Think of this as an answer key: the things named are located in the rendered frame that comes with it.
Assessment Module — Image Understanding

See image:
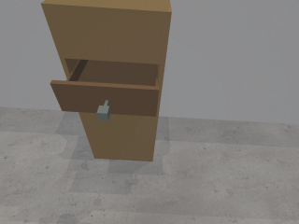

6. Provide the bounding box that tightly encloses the cabinet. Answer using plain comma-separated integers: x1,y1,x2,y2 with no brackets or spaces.
41,0,172,161

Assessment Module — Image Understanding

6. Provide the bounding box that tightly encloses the handle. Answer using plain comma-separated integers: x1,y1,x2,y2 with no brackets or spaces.
96,100,110,120

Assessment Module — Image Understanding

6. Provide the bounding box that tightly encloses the drawer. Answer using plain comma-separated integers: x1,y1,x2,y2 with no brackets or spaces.
50,59,160,117

